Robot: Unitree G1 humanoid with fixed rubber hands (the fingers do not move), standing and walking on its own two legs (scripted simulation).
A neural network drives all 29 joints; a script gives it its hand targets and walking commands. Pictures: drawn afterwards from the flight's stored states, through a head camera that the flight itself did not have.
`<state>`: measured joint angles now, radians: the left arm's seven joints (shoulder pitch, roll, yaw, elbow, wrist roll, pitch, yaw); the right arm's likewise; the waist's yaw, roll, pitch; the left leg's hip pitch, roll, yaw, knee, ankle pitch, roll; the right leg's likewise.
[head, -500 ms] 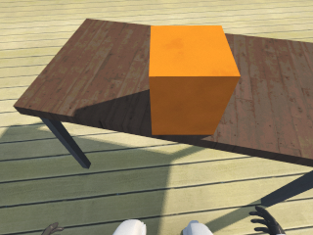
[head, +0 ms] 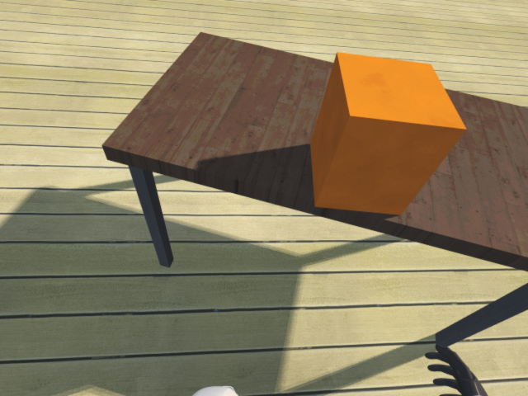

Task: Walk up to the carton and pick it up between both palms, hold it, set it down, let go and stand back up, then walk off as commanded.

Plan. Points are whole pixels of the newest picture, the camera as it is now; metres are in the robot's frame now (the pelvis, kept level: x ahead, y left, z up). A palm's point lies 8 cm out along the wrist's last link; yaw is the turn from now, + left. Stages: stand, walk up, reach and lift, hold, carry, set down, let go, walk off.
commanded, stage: walk up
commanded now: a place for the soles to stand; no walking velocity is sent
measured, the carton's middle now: (370, 138) +0.63 -0.19 +0.03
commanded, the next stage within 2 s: none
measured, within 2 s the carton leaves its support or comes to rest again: neither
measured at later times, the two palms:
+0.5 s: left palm out of the picture +0.07 +0.35 -0.17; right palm out of the picture -0.11 -0.25 +0.00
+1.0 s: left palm out of the picture +0.02 +0.29 -0.10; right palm out of the picture +0.05 -0.36 -0.12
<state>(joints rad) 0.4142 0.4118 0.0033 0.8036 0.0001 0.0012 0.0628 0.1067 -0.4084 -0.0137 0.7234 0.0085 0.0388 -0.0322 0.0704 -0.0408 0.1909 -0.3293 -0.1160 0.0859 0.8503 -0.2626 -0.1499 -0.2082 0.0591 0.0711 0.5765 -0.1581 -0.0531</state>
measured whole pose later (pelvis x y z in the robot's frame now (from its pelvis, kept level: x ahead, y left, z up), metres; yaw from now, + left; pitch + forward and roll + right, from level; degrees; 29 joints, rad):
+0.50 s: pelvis -0.05 +0.09 +0.00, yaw -3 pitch -6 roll -5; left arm 0.24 0.45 0.01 0.74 0.00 0.06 -0.04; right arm 0.45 -0.42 -0.01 0.84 -0.01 -0.06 -0.06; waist -0.04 -0.19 0.16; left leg -0.21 0.09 -0.05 0.67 -0.36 -0.02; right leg -0.45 0.14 0.17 1.09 -0.27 -0.05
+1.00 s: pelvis -0.03 -0.03 -0.03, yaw -7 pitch -3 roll +1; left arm 0.37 0.45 0.02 0.74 0.00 0.03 -0.06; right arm 0.24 -0.47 -0.01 0.72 -0.01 -0.05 -0.05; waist 0.06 0.04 0.16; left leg -0.49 0.01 -0.02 1.15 -0.50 0.00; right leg -0.39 0.05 0.14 0.82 -0.37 0.02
